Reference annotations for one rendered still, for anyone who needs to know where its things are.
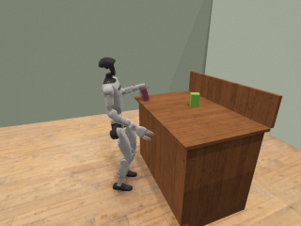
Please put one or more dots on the robot torso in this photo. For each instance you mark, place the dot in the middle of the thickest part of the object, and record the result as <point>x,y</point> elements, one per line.
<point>118,102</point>

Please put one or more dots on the right robot hand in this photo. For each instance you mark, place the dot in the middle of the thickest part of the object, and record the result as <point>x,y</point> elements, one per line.
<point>141,131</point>

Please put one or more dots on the robot right upper arm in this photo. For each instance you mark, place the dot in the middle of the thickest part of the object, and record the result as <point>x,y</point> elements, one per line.
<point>108,93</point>

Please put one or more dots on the right robot shin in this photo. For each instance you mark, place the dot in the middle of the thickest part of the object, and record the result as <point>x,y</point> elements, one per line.
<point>123,170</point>

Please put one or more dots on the robot right forearm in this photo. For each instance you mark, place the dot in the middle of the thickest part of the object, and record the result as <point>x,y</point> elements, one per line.
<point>118,118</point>

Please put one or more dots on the left robot hand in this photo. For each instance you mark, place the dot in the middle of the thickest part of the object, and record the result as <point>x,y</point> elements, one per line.
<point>141,86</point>

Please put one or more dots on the sponge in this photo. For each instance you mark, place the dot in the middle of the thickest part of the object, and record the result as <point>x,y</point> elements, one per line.
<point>145,95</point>

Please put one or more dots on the robot left forearm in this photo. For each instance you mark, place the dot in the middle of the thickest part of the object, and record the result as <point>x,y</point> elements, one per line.
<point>129,89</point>

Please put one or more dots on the table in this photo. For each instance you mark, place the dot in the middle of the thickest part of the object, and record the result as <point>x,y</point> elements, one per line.
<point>203,157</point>

